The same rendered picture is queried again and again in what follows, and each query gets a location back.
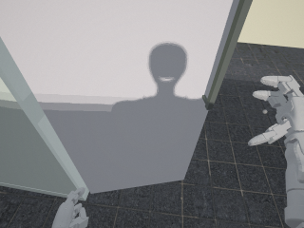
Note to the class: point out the fridge door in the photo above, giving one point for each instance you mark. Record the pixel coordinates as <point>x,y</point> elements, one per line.
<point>121,81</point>

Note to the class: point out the right robot forearm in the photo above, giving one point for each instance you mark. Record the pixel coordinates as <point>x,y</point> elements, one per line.
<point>294,180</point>

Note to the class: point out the handle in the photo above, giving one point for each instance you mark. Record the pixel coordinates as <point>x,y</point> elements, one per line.
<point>230,45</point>

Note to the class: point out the robot right hand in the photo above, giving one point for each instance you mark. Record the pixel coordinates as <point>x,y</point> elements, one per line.
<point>293,109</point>

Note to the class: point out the robot left hand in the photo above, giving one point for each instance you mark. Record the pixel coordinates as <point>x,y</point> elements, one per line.
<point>65,216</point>

